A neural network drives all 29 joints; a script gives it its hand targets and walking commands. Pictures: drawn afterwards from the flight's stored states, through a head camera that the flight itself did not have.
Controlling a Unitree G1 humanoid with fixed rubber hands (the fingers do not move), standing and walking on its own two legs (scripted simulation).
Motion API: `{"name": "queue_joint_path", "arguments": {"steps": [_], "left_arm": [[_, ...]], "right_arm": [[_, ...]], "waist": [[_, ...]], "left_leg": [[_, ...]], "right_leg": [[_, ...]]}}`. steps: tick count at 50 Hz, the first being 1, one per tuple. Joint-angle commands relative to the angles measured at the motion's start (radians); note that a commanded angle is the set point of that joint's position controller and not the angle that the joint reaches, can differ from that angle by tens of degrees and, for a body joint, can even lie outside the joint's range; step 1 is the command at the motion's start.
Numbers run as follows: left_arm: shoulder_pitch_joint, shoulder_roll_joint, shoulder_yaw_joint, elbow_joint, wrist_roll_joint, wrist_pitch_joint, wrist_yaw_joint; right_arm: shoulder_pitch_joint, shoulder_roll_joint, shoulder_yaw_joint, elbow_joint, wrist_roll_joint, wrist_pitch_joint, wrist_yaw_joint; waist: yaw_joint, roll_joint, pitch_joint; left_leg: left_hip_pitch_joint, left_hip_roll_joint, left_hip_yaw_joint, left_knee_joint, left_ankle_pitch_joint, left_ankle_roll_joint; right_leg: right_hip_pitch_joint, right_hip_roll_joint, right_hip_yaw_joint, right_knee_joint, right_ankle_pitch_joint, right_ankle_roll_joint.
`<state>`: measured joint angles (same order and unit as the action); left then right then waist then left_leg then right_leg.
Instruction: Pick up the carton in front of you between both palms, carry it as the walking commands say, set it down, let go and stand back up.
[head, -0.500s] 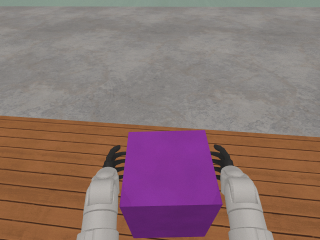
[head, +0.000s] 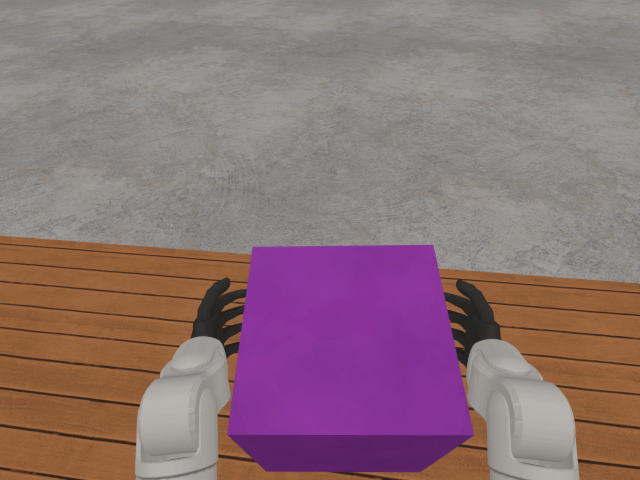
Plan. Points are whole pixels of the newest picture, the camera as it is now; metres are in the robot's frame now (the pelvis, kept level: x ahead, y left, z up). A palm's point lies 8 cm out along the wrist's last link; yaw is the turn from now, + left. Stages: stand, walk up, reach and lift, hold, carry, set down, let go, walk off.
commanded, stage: carry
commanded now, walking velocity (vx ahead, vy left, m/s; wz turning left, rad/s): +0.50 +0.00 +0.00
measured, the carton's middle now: (342, 368) +0.27 -0.01 +0.03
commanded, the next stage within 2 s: none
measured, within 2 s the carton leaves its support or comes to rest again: neither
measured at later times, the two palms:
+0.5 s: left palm (214, 199) +0.52 +0.18 +0.11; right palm (405, 203) +0.49 -0.12 +0.11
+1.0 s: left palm (249, 119) +0.83 +0.16 +0.10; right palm (384, 113) +0.84 -0.14 +0.09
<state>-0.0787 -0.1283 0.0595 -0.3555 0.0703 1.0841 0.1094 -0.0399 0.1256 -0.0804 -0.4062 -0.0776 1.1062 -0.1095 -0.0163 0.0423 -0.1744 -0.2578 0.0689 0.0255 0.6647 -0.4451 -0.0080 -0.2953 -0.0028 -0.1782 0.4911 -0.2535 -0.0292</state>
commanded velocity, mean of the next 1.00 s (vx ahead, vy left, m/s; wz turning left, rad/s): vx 0.50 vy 0.00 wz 0.00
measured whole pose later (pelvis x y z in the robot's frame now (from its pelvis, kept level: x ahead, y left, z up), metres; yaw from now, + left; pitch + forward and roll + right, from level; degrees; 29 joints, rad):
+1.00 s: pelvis +0.61 -0.01 +0.02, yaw +2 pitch +4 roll +1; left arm 0.08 -0.14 0.04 -0.50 0.04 1.12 0.12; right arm 0.08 0.13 -0.03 -0.51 -0.06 1.14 -0.11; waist 0.03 0.00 -0.08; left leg -0.59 0.12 0.09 0.94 -0.20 0.01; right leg -0.18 -0.02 -0.25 0.31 -0.21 -0.07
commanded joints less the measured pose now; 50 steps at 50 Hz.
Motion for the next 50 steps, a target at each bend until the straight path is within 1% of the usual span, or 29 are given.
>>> {"name": "queue_joint_path", "arguments": {"steps": [1,2,3,6,9,11,12,13,14,15,16,17,18,19,21,26,32,34,35,36,37,38,39,40,42,43,44,47,50], "left_arm": [[-0.286,-0.820,-0.594,-0.165,-0.253,0.050,-0.080],[-0.279,-0.826,-0.594,-0.202,-0.260,0.062,-0.071],[-0.311,-0.818,-0.601,-0.233,-0.268,0.070,-0.064],[-0.347,-0.793,-0.634,-0.300,-0.309,0.083,-0.054],[-0.315,-0.737,-0.640,-0.309,-0.330,0.093,-0.043],[-0.301,-0.694,-0.640,-0.312,-0.338,0.103,-0.034],[-0.291,-0.670,-0.636,-0.312,-0.335,0.109,-0.030],[-0.295,-0.638,-0.627,-0.315,-0.333,0.117,-0.027],[-0.314,-0.621,-0.626,-0.337,-0.336,0.130,-0.027],[-0.323,-0.617,-0.634,-0.329,-0.347,0.137,-0.029],[-0.319,-0.639,-0.631,-0.313,-0.348,0.138,-0.035],[-0.318,-0.682,-0.628,-0.296,-0.347,0.135,-0.044],[-0.310,-0.724,-0.626,-0.282,-0.341,0.129,-0.055],[-0.305,-0.759,-0.625,-0.271,-0.328,0.122,-0.065],[-0.272,-0.813,-0.631,-0.258,-0.291,0.104,-0.078],[-0.226,-0.786,-0.622,-0.258,-0.232,0.087,-0.067],[-0.223,-0.725,-0.642,-0.271,-0.252,0.109,-0.061],[-0.230,-0.722,-0.649,-0.274,-0.268,0.108,-0.067],[-0.220,-0.723,-0.650,-0.267,-0.274,0.106,-0.070],[-0.215,-0.725,-0.648,-0.263,-0.278,0.103,-0.074],[-0.210,-0.729,-0.644,-0.262,-0.276,0.102,-0.079],[-0.225,-0.715,-0.636,-0.256,-0.278,0.096,-0.082],[-0.208,-0.755,-0.652,-0.241,-0.292,0.089,-0.090],[-0.232,-0.788,-0.665,-0.272,-0.310,0.082,-0.100],[-0.257,-0.868,-0.688,-0.278,-0.320,0.060,-0.119],[-0.274,-0.890,-0.701,-0.282,-0.321,0.049,-0.126],[-0.275,-0.896,-0.705,-0.280,-0.321,0.042,-0.132],[-0.243,-0.846,-0.699,-0.262,-0.313,0.029,-0.141],[-0.242,-0.760,-0.671,-0.240,-0.299,0.024,-0.126]], "right_arm": [[-0.463,0.791,0.696,-0.203,0.342,0.046,0.110],[-0.434,0.799,0.688,-0.210,0.349,0.053,0.107],[-0.428,0.800,0.677,-0.201,0.348,0.058,0.101],[-0.370,0.784,0.637,-0.203,0.319,0.061,0.071],[-0.299,0.729,0.597,-0.206,0.277,0.063,0.034],[-0.269,0.687,0.579,-0.205,0.261,0.069,0.016],[-0.258,0.668,0.571,-0.202,0.257,0.074,0.009],[-0.250,0.648,0.562,-0.202,0.251,0.080,0.003],[-0.250,0.625,0.548,-0.190,0.238,0.082,-0.003],[-0.263,0.632,0.550,-0.204,0.245,0.087,-0.004],[-0.291,0.656,0.569,-0.235,0.268,0.091,0.003],[-0.319,0.689,0.593,-0.246,0.285,0.091,0.013],[-0.345,0.728,0.617,-0.254,0.301,0.087,0.027],[-0.372,0.765,0.643,-0.264,0.318,0.082,0.043],[-0.394,0.798,0.682,-0.275,0.347,0.073,0.074],[-0.360,0.753,0.703,-0.264,0.366,0.069,0.114],[-0.267,0.689,0.646,-0.219,0.306,0.083,0.097],[-0.267,0.687,0.643,-0.228,0.292,0.083,0.091],[-0.269,0.686,0.643,-0.234,0.286,0.082,0.089],[-0.263,0.683,0.645,-0.240,0.281,0.081,0.088],[-0.271,0.675,0.645,-0.243,0.279,0.079,0.086],[-0.277,0.697,0.668,-0.267,0.284,0.081,0.087],[-0.288,0.697,0.670,-0.275,0.287,0.078,0.091],[-0.298,0.751,0.687,-0.262,0.297,0.069,0.098],[-0.297,0.829,0.690,-0.239,0.296,0.046,0.113],[-0.292,0.860,0.698,-0.226,0.290,0.034,0.118],[-0.290,0.874,0.704,-0.221,0.282,0.023,0.120],[-0.262,0.854,0.703,-0.197,0.254,0.001,0.110],[-0.273,0.787,0.688,-0.180,0.239,-0.001,0.088]], "waist": [[0.048,-0.246,-0.099],[0.047,-0.163,-0.091],[0.047,-0.120,-0.096],[0.037,-0.158,-0.098],[0.032,-0.197,-0.065],[0.015,-0.166,-0.088],[0.008,-0.146,-0.121],[-0.011,-0.071,-0.155],[-0.026,0.202,-0.191],[-0.018,0.212,-0.160],[-0.015,0.125,-0.135],[-0.015,0.053,-0.132],[-0.009,-0.020,-0.127],[-0.004,-0.034,-0.124],[-0.007,0.022,-0.120],[-0.002,0.068,-0.056],[-0.006,0.123,0.046],[0.001,0.130,0.025],[0.013,0.131,-0.014],[0.027,0.094,-0.071],[0.049,0.034,-0.141],[0.048,-0.222,-0.239],[0.041,-0.335,-0.216],[0.037,-0.255,-0.200],[0.025,-0.077,-0.172],[0.020,-0.071,-0.160],[0.021,-0.091,-0.161],[0.023,-0.141,-0.120],[0.030,-0.158,-0.055]], "left_leg": [[-0.626,-0.005,0.040,0.314,-0.133,0.019],[-0.633,0.010,0.033,0.333,-0.140,0.023],[-0.630,0.025,0.033,0.284,-0.111,0.023],[-0.444,0.002,0.098,0.063,0.091,0.011],[-0.227,-0.048,0.172,-0.096,0.231,0.014],[0.034,-0.093,0.248,-0.167,0.314,0.028],[0.196,-0.102,0.265,-0.173,0.278,0.042],[0.358,-0.004,0.129,-0.204,0.193,0.060],[0.443,0.284,-0.418,-0.396,-0.024,0.175],[0.458,0.376,-0.590,-0.478,0.044,0.247],[0.418,0.369,-0.520,-0.456,0.144,0.249],[0.375,0.345,-0.443,-0.436,0.232,0.239],[0.323,0.324,-0.361,-0.449,0.259,0.212],[0.267,0.293,-0.274,-0.471,0.271,0.172],[0.258,0.250,-0.163,-0.498,0.309,0.143],[0.312,0.188,-0.008,-0.510,0.501,0.135],[0.324,0.163,0.110,-0.485,0.660,0.110],[0.331,0.161,0.150,-0.390,0.843,0.092],[0.314,0.147,0.187,-0.282,0.932,0.077],[0.261,0.107,0.228,-0.109,0.936,0.050],[0.108,0.085,0.211,0.093,0.740,0.031],[-0.184,-0.007,0.167,0.433,0.453,-0.014],[-0.352,-0.097,0.065,0.616,-0.005,-0.008],[-0.398,-0.023,-0.016,0.715,-0.005,0.026],[-0.378,0.059,-0.043,0.643,0.106,0.054],[-0.343,0.081,-0.045,0.562,0.155,0.052],[-0.317,0.071,-0.020,0.512,0.183,0.047],[-0.332,0.059,0.043,0.333,0.223,0.024],[-0.407,0.044,0.091,0.171,0.307,0.012]], "right_leg": [[0.576,-0.455,0.637,-0.229,0.222,-0.233],[0.563,-0.429,0.567,-0.221,0.291,-0.217],[0.550,-0.406,0.499,-0.241,0.256,-0.188],[0.431,-0.300,0.268,-0.276,0.238,-0.108],[0.280,-0.254,0.132,-0.252,0.222,-0.072],[0.148,-0.220,0.042,-0.114,0.291,-0.037],[0.071,-0.193,-0.010,0.010,0.330,-0.011],[-0.058,-0.157,-0.044,0.204,0.229,0.027],[-0.267,-0.041,-0.035,0.529,-0.021,0.078],[-0.412,-0.025,0.086,0.685,-0.239,0.053],[-0.447,-0.087,0.144,0.759,-0.231,0.022],[-0.454,-0.118,0.162,0.778,-0.194,0.007],[-0.437,-0.145,0.181,0.730,-0.126,0.000],[-0.391,-0.157,0.179,0.658,-0.076,0.002],[-0.369,-0.133,0.127,0.555,-0.016,0.014],[-0.406,-0.091,0.039,0.278,0.121,0.039],[-0.303,-0.057,-0.045,0.052,0.240,0.003],[-0.179,-0.025,-0.084,0.027,0.225,-0.013],[-0.054,0.015,-0.122,0.008,0.193,-0.013],[0.120,0.055,-0.153,-0.033,0.137,-0.009],[0.329,-0.033,-0.042,-0.029,0.062,-0.013],[0.545,-0.346,0.484,-0.134,-0.156,-0.152],[0.550,-0.427,0.737,-0.311,-0.049,-0.221],[0.513,-0.431,0.623,-0.281,0.050,-0.212],[0.371,-0.372,0.433,-0.265,0.156,-0.151],[0.307,-0.346,0.364,-0.289,0.115,-0.115],[0.276,-0.324,0.301,-0.305,0.086,-0.096],[0.249,-0.288,0.191,-0.349,0.049,-0.097],[0.288,-0.256,0.128,-0.339,0.128,-0.112]]}}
